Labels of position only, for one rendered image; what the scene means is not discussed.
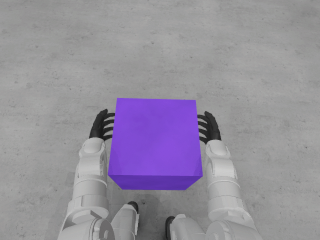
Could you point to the robot right forearm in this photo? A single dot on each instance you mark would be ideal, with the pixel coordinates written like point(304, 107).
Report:
point(225, 198)

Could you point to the robot left upper arm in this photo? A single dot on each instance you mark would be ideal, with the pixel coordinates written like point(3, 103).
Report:
point(94, 229)

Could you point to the left robot thigh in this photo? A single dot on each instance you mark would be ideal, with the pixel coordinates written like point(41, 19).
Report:
point(125, 224)

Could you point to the left robot hand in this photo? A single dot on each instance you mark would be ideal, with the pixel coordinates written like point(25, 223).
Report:
point(98, 130)

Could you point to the robot right upper arm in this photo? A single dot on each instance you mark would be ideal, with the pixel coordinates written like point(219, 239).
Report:
point(222, 229)

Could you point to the robot left forearm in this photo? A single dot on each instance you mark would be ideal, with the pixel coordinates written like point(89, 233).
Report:
point(89, 199)

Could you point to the right robot hand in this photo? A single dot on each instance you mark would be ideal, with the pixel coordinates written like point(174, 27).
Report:
point(212, 129)

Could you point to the carton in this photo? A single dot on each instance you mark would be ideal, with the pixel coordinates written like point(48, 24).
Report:
point(155, 144)

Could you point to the left robot foot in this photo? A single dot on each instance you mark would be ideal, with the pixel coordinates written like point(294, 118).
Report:
point(135, 205)

